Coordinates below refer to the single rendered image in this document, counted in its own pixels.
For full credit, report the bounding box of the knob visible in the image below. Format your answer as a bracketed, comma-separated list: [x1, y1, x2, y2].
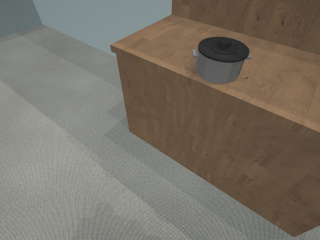
[217, 38, 232, 48]

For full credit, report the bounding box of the pot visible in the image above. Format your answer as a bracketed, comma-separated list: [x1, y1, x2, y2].
[192, 49, 252, 84]

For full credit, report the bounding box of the table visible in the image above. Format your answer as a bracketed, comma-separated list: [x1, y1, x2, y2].
[110, 0, 320, 237]

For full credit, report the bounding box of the lid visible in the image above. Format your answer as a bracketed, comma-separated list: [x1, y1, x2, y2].
[198, 37, 250, 63]

